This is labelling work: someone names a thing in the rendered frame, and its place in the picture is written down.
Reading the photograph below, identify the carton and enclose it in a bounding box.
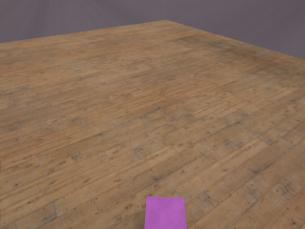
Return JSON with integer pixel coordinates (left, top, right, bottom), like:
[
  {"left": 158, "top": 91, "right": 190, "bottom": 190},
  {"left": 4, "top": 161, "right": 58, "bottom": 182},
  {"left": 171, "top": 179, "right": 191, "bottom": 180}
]
[{"left": 144, "top": 197, "right": 187, "bottom": 229}]

